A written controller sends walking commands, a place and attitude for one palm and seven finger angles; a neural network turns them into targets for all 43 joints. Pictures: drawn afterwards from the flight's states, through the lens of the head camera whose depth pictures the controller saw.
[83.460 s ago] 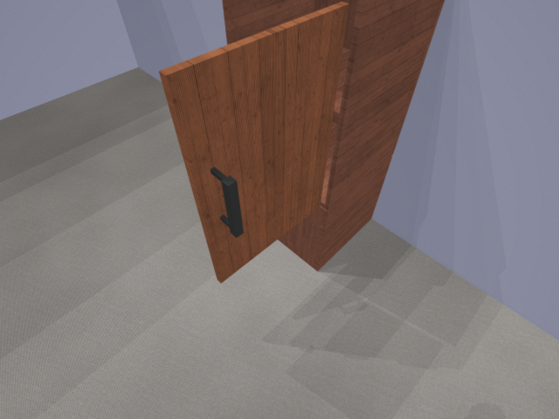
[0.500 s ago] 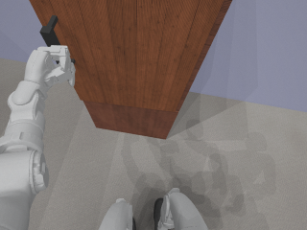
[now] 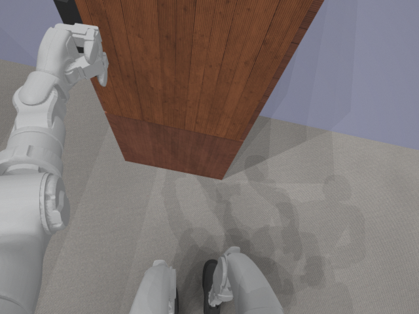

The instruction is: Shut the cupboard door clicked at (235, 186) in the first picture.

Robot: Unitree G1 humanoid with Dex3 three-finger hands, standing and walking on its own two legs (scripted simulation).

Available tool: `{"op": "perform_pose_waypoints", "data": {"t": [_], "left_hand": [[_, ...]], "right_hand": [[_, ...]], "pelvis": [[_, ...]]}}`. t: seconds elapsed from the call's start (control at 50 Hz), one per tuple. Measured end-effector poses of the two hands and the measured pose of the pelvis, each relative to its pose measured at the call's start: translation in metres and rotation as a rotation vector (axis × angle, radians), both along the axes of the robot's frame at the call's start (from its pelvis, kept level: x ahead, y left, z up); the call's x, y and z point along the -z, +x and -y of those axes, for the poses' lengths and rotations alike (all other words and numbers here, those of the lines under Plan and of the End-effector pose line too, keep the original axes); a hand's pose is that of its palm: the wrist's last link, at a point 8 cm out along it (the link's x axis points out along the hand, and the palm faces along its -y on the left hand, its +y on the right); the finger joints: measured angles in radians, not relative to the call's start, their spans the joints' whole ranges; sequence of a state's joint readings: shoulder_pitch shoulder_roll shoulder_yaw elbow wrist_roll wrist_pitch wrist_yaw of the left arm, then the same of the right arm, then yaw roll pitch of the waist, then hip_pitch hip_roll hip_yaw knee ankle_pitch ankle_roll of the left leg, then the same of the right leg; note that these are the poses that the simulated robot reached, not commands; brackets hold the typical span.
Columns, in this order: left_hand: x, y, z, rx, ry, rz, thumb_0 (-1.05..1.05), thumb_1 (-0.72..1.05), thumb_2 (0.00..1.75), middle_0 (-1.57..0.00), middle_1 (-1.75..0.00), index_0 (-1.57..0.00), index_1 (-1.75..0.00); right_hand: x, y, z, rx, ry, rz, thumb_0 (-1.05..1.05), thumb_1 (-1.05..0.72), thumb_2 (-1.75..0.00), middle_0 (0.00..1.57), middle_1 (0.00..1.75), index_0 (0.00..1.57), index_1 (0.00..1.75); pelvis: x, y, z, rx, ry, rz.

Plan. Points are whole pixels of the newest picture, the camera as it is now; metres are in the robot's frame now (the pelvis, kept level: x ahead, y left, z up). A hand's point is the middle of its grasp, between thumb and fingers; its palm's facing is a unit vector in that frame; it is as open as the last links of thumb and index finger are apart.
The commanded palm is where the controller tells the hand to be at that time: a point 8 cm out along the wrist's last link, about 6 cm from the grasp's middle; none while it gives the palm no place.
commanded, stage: pull the fist back off the door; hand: left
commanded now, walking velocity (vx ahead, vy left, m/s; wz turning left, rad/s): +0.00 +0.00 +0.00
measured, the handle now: (84, 32) +0.61 +0.20 +0.08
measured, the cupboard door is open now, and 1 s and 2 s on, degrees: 0 0 0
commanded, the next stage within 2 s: draw the hand back to the body in 0.80 s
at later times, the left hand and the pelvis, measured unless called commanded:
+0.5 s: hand (119, 70) +0.53 +0.14 +0.07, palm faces -0.05 -1.00 -0.01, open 3.1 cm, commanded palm +0.49 +0.19 +0.08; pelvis +0.01 -0.01 +0.01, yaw -2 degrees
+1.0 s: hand (106, 98) +0.46 +0.15 +0.09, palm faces -0.07 -1.00 -0.02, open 3.1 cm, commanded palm +0.43 +0.20 +0.10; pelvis +0.04 -0.01 +0.04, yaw +0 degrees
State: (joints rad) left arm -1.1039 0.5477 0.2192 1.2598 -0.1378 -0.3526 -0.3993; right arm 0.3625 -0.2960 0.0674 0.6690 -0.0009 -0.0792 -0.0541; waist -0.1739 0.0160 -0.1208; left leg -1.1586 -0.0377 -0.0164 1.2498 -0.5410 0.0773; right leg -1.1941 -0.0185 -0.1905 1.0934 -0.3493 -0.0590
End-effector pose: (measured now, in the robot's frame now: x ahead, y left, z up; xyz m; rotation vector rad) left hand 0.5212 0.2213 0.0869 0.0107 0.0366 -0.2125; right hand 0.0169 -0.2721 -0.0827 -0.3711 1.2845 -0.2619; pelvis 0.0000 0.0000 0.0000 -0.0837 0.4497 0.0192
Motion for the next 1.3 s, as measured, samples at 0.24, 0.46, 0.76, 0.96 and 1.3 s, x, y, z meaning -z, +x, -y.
{"op": "perform_pose_waypoints", "data": {"t": [0.24,0.46,0.76,0.96,1.3], "left_hand": [[0.001,-0.005,0.010,-0.215,0.031,0.015,0.01,0.90,0.90,-1.36,-1.50,-1.41,-1.50],[0.012,-0.008,0.029,-0.151,-0.001,-0.006,0.01,0.90,0.90,-1.31,-1.50,-1.32,-1.50],[0.009,-0.066,0.010,-0.159,0.020,0.021,0.01,0.90,0.90,-1.30,-1.50,-1.30,-1.50],[0.007,-0.076,0.016,-0.141,0.002,0.046,0.01,0.89,0.90,-1.30,-1.50,-1.30,-1.50],[-0.056,-0.148,-0.009,-0.160,0.026,0.078,0.01,0.90,0.90,-1.30,-1.50,-1.30,-1.50]], "right_hand": [[0.006,-0.016,-0.006,-0.012,0.084,0.015,0.00,-0.90,-0.90,0.20,0.30,0.20,0.30],[-0.004,-0.035,-0.001,0.086,0.102,-0.048,0.00,-0.90,-0.90,0.20,0.30,0.20,0.30],[-0.021,0.068,0.001,0.039,0.134,0.116,0.00,-0.90,-0.90,0.20,0.30,0.20,0.30],[-0.023,0.144,-0.001,-0.073,0.117,0.265,0.00,-0.90,-0.90,0.20,0.30,0.20,0.30],[-0.055,0.146,-0.025,-0.064,0.197,0.359,0.01,-0.90,-0.90,0.20,0.30,0.20,0.30]], "pelvis": [[0.004,-0.012,0.008,-0.002,0.017,0.010],[-0.010,0.002,0.010,0.045,0.037,0.027],[-0.038,0.042,0.012,0.048,0.053,0.094],[-0.034,0.045,0.010,0.016,0.049,0.111],[-0.067,0.048,0.010,0.021,0.061,0.249]]}}
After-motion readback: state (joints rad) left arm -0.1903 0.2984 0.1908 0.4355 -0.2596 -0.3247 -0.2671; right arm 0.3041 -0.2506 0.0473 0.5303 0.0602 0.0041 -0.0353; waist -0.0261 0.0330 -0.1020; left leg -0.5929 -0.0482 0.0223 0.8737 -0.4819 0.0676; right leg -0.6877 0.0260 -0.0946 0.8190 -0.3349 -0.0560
